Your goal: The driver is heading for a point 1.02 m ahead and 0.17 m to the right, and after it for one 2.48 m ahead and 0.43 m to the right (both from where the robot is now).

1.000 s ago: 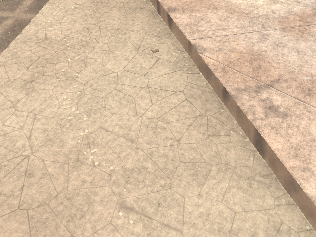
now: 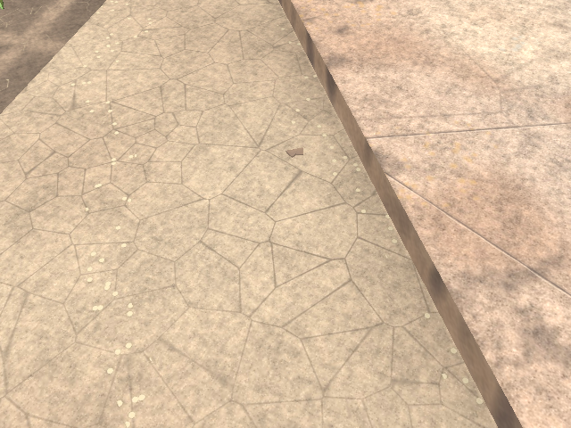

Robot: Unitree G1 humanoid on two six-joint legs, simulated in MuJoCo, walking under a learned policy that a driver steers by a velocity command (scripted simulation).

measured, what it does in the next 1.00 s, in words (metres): walks ahead: left foot, then right foot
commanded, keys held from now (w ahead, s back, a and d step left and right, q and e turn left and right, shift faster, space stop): w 0.92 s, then w+e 0.08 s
